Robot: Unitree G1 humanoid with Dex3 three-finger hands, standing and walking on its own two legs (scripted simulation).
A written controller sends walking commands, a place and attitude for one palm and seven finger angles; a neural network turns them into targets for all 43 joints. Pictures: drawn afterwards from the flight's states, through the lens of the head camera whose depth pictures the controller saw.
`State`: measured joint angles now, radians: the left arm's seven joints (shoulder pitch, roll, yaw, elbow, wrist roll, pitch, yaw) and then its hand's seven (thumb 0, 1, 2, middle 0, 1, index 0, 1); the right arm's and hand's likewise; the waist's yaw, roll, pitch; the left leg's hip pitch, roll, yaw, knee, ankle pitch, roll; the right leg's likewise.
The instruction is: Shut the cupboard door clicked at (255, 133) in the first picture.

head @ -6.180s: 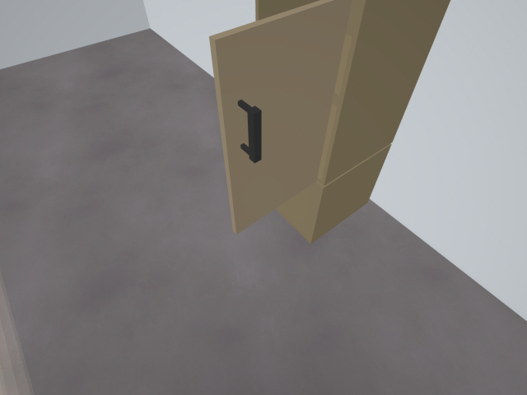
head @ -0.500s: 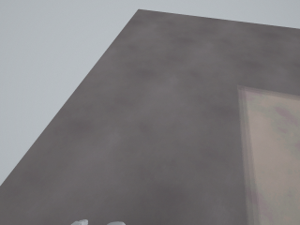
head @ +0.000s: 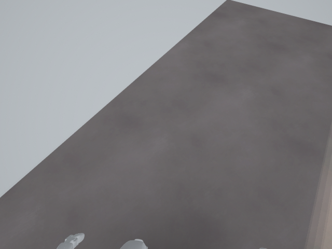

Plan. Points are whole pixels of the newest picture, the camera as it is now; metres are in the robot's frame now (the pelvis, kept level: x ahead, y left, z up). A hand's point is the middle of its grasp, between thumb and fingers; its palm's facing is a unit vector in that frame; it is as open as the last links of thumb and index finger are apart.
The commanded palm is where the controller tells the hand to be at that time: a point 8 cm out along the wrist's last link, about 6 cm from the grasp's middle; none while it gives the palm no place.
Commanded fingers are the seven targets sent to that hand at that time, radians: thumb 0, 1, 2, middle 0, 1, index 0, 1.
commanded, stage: walk to a spot facing it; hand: left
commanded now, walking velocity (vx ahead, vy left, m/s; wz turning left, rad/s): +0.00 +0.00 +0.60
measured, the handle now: out of the picture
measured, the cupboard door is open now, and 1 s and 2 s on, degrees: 92 92 92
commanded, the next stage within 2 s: none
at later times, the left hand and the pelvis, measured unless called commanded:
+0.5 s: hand out of the picture +0.04 +0.23 -0.15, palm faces +0.33 -0.91 -0.25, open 7.4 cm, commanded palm none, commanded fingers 0.00 0.90 0.90 -0.20 -0.30 -0.20 -0.30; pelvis +0.02 -0.01 +0.01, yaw +18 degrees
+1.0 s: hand out of the picture -0.04 +0.16 -0.17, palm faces +0.62 -0.76 -0.21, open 7.4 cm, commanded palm none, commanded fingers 0.00 0.90 0.90 -0.20 -0.30 -0.20 -0.30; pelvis +0.04 -0.03 +0.00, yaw +38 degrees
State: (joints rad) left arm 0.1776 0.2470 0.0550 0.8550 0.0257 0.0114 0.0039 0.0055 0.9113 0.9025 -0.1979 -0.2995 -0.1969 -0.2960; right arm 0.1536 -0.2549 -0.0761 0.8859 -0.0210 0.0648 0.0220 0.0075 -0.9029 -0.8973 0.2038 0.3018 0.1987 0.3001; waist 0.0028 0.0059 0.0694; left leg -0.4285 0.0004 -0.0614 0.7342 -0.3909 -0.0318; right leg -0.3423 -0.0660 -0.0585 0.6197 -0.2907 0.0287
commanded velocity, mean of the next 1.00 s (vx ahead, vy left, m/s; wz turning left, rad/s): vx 0.00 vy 0.00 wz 0.60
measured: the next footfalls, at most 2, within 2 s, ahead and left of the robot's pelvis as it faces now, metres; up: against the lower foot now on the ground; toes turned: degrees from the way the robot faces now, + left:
left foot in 0.28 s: +0.04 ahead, +0.12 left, +0.00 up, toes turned +17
right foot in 0.64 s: +0.13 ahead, -0.14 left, +0.00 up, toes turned +21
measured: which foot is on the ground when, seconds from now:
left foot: up 0.00-0.26, down 0.28-0.62, up 0.64-0.96, down 0.98-1.00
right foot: down 0.00-0.28, up 0.30-0.62, down 0.64-0.98, up 1.00-1.00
